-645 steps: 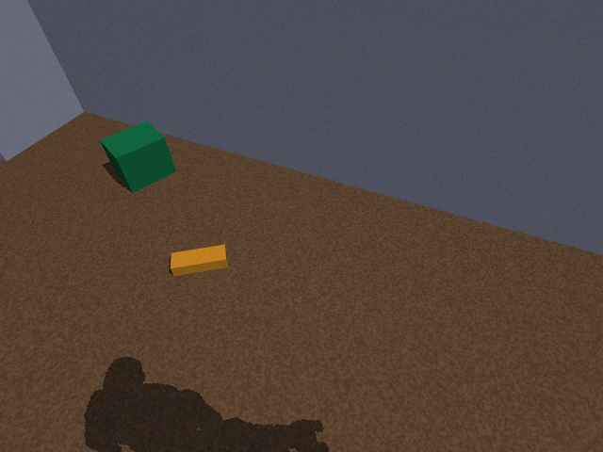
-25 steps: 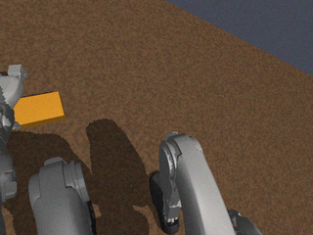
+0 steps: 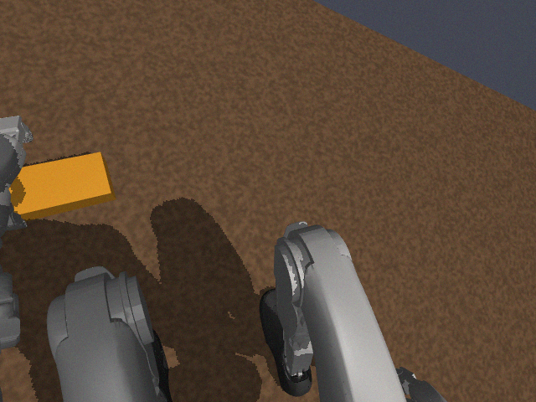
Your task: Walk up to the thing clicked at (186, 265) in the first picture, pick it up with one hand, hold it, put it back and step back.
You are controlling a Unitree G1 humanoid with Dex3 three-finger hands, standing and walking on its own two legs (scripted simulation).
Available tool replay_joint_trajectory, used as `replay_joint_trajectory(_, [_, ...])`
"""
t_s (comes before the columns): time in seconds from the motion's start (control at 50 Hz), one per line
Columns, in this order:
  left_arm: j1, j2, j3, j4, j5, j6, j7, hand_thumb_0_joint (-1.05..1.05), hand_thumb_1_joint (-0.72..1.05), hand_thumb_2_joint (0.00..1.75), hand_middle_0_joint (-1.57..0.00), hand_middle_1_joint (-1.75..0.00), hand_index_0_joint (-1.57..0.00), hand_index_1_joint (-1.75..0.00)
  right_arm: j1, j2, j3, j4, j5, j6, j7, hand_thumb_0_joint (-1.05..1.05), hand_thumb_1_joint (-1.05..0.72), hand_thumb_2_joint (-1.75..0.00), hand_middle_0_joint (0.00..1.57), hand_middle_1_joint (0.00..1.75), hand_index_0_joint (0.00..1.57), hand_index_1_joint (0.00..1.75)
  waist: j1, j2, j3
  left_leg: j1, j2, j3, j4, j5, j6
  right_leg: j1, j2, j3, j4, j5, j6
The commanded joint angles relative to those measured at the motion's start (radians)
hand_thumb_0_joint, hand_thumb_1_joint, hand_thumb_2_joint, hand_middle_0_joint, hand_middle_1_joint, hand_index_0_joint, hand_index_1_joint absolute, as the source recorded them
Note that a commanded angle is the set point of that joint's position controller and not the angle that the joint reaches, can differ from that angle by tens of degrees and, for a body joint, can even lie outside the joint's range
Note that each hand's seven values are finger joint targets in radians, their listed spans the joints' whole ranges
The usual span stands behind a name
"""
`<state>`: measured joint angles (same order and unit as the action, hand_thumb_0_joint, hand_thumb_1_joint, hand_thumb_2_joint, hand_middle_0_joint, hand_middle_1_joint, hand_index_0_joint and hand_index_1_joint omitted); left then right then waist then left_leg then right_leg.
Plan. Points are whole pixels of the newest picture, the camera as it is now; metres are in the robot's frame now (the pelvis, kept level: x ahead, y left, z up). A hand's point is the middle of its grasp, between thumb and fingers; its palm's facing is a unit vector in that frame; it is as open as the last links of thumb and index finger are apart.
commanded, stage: close in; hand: left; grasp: from above
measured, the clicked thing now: (42, 191) +0.48 +0.30 -0.29
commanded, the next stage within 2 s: rest palm in 0.04 s
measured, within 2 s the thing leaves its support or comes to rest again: neither
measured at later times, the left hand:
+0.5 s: hand (32, 191) +0.46 +0.30 -0.23, palm faces -0.45 -0.12 -0.88, open 14.2 cm
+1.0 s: hand (38, 195) +0.46 +0.30 -0.25, palm faces -0.44 -0.14 -0.89, open 14.0 cm
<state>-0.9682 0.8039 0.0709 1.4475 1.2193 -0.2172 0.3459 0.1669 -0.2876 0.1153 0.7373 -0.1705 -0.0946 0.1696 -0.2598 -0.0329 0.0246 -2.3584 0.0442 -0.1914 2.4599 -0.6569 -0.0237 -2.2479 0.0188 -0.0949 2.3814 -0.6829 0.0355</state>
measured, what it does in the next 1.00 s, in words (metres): stands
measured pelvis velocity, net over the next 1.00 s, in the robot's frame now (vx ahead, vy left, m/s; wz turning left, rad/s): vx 0.00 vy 0.01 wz -0.08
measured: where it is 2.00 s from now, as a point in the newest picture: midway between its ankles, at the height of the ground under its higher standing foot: (225, 380)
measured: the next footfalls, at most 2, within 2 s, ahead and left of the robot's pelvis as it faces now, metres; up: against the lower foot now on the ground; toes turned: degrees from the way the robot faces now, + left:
none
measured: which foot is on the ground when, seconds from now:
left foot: down 0.00-1.00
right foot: down 0.00-1.00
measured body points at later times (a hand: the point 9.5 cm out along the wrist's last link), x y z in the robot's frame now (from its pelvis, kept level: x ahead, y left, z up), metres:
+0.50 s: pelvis +0.00 +0.00 -0.02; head +0.27 +0.10 +0.34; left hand +0.48 +0.30 -0.18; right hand +0.03 -0.26 -0.09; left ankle +0.08 +0.14 -0.28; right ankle +0.10 -0.12 -0.28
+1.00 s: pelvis +0.00 +0.01 -0.02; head +0.27 +0.11 +0.32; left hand +0.48 +0.30 -0.20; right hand +0.04 -0.25 -0.08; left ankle +0.08 +0.14 -0.28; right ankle +0.10 -0.12 -0.28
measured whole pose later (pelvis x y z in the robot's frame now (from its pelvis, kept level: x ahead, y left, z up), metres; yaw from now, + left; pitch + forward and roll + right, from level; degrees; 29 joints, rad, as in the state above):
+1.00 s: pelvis +0.00 +0.01 -0.02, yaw -4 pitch +27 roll -12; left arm -1.01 0.97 0.17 1.72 1.30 -0.25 0.60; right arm 0.09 -0.33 0.25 0.71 -0.30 -0.23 0.26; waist -0.37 -0.13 0.14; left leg -2.36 0.05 -0.27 2.57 -0.71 -0.03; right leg -2.23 0.05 -0.15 2.43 -0.69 0.06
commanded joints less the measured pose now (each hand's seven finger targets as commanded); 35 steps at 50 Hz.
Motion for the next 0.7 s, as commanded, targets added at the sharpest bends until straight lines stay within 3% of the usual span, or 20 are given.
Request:
replay_joint_trajectory(0.0, [-0.322,0.192,0.003,-0.084,0.011,-0.032,0.070,0.00,-0.55,1.04,-0.07,-1.02,-0.07,-1.02,0.205,-0.261,-0.074,-0.002,0.002,0.003,-0.015,0.00,-0.89,-0.89,0.20,0.30,0.20,0.30,-0.053,0.300,-0.626,0.491,-0.017,0.107,-0.226,0.116,0.043,0.303,0.046,-0.104,-0.261,0.203,-0.060])
replay_joint_trajectory(0.06, [-0.336,0.247,0.040,-0.054,0.045,-0.041,0.119,0.00,-0.54,1.04,-0.06,-1.01,-0.07,-1.01,0.183,-0.266,-0.062,-0.004,-0.006,-0.002,-0.016,0.00,-0.89,-0.89,0.20,0.30,0.20,0.30,-0.034,0.342,-0.625,0.516,-0.017,0.106,-0.234,0.120,0.037,0.283,0.045,-0.112,-0.245,0.198,-0.065])
replay_joint_trajectory(0.16, [-0.372,0.279,0.061,0.023,0.093,-0.036,0.190,0.00,-0.54,1.02,-0.06,-0.99,-0.05,-1.00,0.161,-0.275,-0.046,-0.010,-0.036,-0.021,-0.009,0.00,-0.89,-0.90,0.20,0.30,0.20,0.30,-0.074,0.347,-0.583,0.498,-0.014,0.108,-0.214,0.104,0.041,0.258,0.048,-0.112,-0.237,0.193,-0.061])
replay_joint_trajectory(0.22, [-0.356,0.272,0.058,0.091,0.098,-0.021,0.218,0.00,-0.53,1.02,-0.06,-0.99,-0.05,-1.00,0.148,-0.281,-0.035,-0.014,-0.045,-0.040,-0.002,0.00,-0.89,-0.90,0.20,0.30,0.20,0.30,-0.077,0.351,-0.575,0.497,-0.013,0.106,-0.211,0.103,0.040,0.259,0.050,-0.114,-0.229,0.188,-0.062])
replay_joint_trajectory(0.28, [-0.353,0.300,0.078,0.139,0.097,-0.005,0.232,0.00,-0.52,1.02,-0.06,-0.99,-0.05,-1.00,0.157,-0.296,-0.027,-0.012,-0.060,-0.055,0.004,0.00,-0.89,-0.90,0.20,0.30,0.20,0.30,-0.099,0.354,-0.571,0.485,-0.010,0.100,-0.191,0.109,0.042,0.272,0.052,-0.115,-0.218,0.201,-0.058])
replay_joint_trajectory(0.3, [-0.377,0.269,0.041,0.126,0.088,-0.006,0.229,0.00,-0.53,1.01,-0.06,-0.98,-0.05,-0.99,0.136,-0.287,-0.018,-0.026,-0.062,-0.064,0.010,0.00,-0.89,-0.90,0.20,0.30,0.20,0.30,-0.102,0.357,-0.569,0.479,-0.008,0.099,-0.187,0.101,0.042,0.268,0.054,-0.113,-0.216,0.193,-0.059])
replay_joint_trajectory(0.32, [-0.367,0.321,0.079,0.129,0.086,-0.003,0.236,0.00,-0.54,1.02,-0.06,-0.99,-0.05,-1.00,0.153,-0.301,-0.017,-0.008,-0.070,-0.066,0.008,0.00,-0.89,-0.90,0.20,0.30,0.20,0.30,-0.104,0.360,-0.587,0.490,-0.008,0.097,-0.185,0.113,0.042,0.290,0.055,-0.119,-0.220,0.209,-0.055])
replay_joint_trajectory(0.34, [-0.368,0.280,0.042,0.139,0.075,-0.002,0.231,0.00,-0.54,1.01,-0.06,-0.99,-0.05,-0.99,0.140,-0.299,-0.009,-0.029,-0.066,-0.077,0.013,0.00,-0.89,-0.90,0.20,0.30,0.20,0.30,-0.105,0.359,-0.566,0.487,-0.010,0.096,-0.184,0.106,0.040,0.272,0.051,-0.128,-0.211,0.199,-0.055])
replay_joint_trajectory(0.36, [-0.370,0.304,0.052,0.130,0.072,-0.001,0.231,0.00,-0.54,0.99,-0.06,-0.99,-0.05,-0.99,0.137,-0.301,-0.003,-0.025,-0.073,-0.083,0.017,0.00,-0.89,-0.90,0.20,0.30,0.20,0.30,-0.110,0.385,-0.569,0.492,-0.007,0.094,-0.183,0.105,0.039,0.285,0.055,-0.126,-0.207,0.202,-0.057])
replay_joint_trajectory(0.38, [-0.352,0.372,0.100,0.130,0.074,-0.002,0.236,0.00,-0.54,1.00,-0.06,-0.99,-0.05,-0.99,0.160,-0.319,-0.006,-0.011,-0.079,-0.083,0.018,0.00,-0.89,-0.90,0.20,0.30,0.20,0.30,-0.108,0.376,-0.584,0.502,-0.005,0.092,-0.174,0.127,0.040,0.304,0.055,-0.131,-0.208,0.223,-0.052])
replay_joint_trajectory(0.4, [-0.340,0.374,0.099,0.130,0.074,-0.002,0.236,0.00,-0.54,1.01,-0.06,-0.98,-0.05,-0.99,0.152,-0.320,-0.002,-0.020,-0.076,-0.087,0.019,0.00,-0.89,-0.90,0.20,0.30,0.20,0.30,-0.096,0.371,-0.582,0.495,-0.005,0.090,-0.171,0.120,0.039,0.294,0.054,-0.134,-0.199,0.214,-0.054])
replay_joint_trajectory(0.48, [-0.318,0.369,0.097,0.106,0.065,-0.012,0.240,0.00,-0.53,1.00,-0.06,-1.00,-0.05,-1.01,0.143,-0.317,0.011,-0.024,-0.092,-0.094,0.033,0.00,-0.89,-0.90,0.20,0.30,0.20,0.30,-0.105,0.399,-0.589,0.500,0.002,0.086,-0.155,0.148,0.038,0.333,0.062,-0.133,-0.192,0.252,-0.053])
replay_joint_trajectory(0.5, [-0.301,0.403,0.129,0.098,0.056,-0.016,0.250,0.00,-0.53,0.99,-0.06,-1.00,-0.05,-1.00,0.149,-0.320,0.015,-0.017,-0.096,-0.094,0.034,0.00,-0.89,-0.90,0.20,0.30,0.20,0.30,-0.096,0.409,-0.595,0.496,0.001,0.084,-0.163,0.156,0.036,0.345,0.062,-0.141,-0.196,0.254,-0.053])
replay_joint_trajectory(0.54, [-0.293,0.364,0.094,0.094,0.061,-0.015,0.246,0.00,-0.53,0.99,-0.06,-0.99,-0.05,-1.00,0.141,-0.320,0.018,-0.024,-0.102,-0.099,0.041,0.00,-0.89,-0.90,0.20,0.30,0.20,0.30,-0.105,0.411,-0.593,0.513,0.003,0.084,-0.154,0.167,0.035,0.338,0.064,-0.143,-0.185,0.268,-0.052])
replay_joint_trajectory(0.56, [-0.295,0.399,0.117,0.101,0.054,-0.020,0.254,0.00,-0.53,1.01,-0.06,-0.99,-0.05,-1.00,0.138,-0.326,0.017,-0.013,-0.101,-0.098,0.040,0.00,-0.89,-0.90,0.20,0.30,0.20,0.30,-0.101,0.414,-0.587,0.501,0.006,0.076,-0.153,0.151,0.034,0.327,0.066,-0.150,-0.185,0.253,-0.053])
replay_joint_trajectory(0.6, [-0.285,0.380,0.104,0.104,0.061,-0.021,0.254,0.00,-0.53,1.02,-0.06,-0.99,-0.05,-1.00,0.154,-0.333,0.021,-0.017,-0.109,-0.104,0.050,0.00,-0.89,-0.90,0.20,0.30,0.20,0.30,-0.120,0.419,-0.564,0.512,0.006,0.075,-0.146,0.173,0.033,0.332,0.064,-0.152,-0.177,0.275,-0.050])
replay_joint_trajectory(0.62, [-0.264,0.416,0.139,0.087,0.053,-0.026,0.267,0.00,-0.53,1.03,-0.07,-1.00,-0.05,-1.01,0.152,-0.334,0.021,-0.010,-0.109,-0.101,0.050,0.00,-0.89,-0.90,0.20,0.30,0.20,0.30,-0.097,0.425,-0.587,0.518,0.009,0.068,-0.155,0.190,0.030,0.351,0.069,-0.158,-0.179,0.286,-0.052])
replay_joint_trajectory(0.64, [-0.263,0.408,0.131,0.111,0.063,-0.027,0.268,0.00,-0.53,1.05,-0.07,-1.00,-0.05,-1.02,0.154,-0.328,0.028,-0.012,-0.110,-0.105,0.054,0.00,-0.89,-0.90,0.20,0.30,0.20,0.30,-0.111,0.414,-0.570,0.515,0.006,0.069,-0.147,0.189,0.030,0.338,0.066,-0.161,-0.167,0.286,-0.052])
replay_joint_trajectory(0.68, [-0.252,0.404,0.135,0.124,0.059,-0.029,0.276,0.00,-0.52,1.06,-0.07,-1.02,-0.05,-1.03,0.146,-0.335,0.029,-0.016,-0.114,-0.104,0.058,0.00,-0.89,-0.90,0.20,0.30,0.20,0.30,-0.109,0.397,-0.553,0.490,0.010,0.065,-0.144,0.183,0.035,0.348,0.071,-0.161,-0.180,0.289,-0.048])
